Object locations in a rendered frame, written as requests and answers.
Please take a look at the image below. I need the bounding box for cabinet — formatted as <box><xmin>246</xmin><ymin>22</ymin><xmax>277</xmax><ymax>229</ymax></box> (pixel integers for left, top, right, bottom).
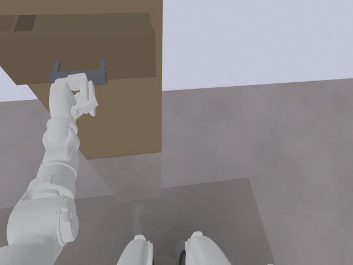
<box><xmin>0</xmin><ymin>0</ymin><xmax>163</xmax><ymax>160</ymax></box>

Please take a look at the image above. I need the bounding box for right robot thigh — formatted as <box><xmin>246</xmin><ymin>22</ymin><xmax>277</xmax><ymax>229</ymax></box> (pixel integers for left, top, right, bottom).
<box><xmin>185</xmin><ymin>236</ymin><xmax>231</xmax><ymax>265</ymax></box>

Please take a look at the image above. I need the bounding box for handle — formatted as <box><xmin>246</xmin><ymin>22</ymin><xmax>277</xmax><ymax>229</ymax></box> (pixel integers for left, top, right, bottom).
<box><xmin>48</xmin><ymin>59</ymin><xmax>108</xmax><ymax>86</ymax></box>

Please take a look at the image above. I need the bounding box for robot left hand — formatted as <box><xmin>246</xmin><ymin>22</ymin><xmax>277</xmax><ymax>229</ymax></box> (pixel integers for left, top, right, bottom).
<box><xmin>49</xmin><ymin>73</ymin><xmax>98</xmax><ymax>123</ymax></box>

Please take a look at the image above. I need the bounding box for left robot forearm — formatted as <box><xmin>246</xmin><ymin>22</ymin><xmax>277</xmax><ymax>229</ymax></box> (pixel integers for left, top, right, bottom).
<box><xmin>7</xmin><ymin>116</ymin><xmax>80</xmax><ymax>245</ymax></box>

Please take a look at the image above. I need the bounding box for drawer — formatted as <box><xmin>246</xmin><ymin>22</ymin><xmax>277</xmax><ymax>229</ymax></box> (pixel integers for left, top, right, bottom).
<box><xmin>0</xmin><ymin>13</ymin><xmax>156</xmax><ymax>85</ymax></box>

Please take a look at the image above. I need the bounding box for robot left shin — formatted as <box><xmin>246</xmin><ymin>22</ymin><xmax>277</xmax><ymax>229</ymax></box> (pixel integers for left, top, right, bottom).
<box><xmin>134</xmin><ymin>235</ymin><xmax>146</xmax><ymax>240</ymax></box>

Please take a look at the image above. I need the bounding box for left robot upper arm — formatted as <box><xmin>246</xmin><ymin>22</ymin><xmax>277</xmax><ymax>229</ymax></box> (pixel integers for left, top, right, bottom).
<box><xmin>0</xmin><ymin>195</ymin><xmax>79</xmax><ymax>265</ymax></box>

